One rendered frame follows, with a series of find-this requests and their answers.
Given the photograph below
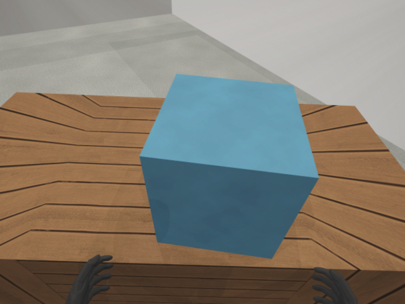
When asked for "right robot hand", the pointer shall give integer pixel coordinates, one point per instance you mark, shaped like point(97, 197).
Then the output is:
point(341, 292)

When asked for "pedestal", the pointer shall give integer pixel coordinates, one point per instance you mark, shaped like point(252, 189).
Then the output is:
point(72, 187)

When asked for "left robot hand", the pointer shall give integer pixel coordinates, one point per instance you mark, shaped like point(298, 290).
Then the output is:
point(82, 290)

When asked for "carton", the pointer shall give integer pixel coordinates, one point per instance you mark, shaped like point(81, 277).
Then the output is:
point(227, 165)

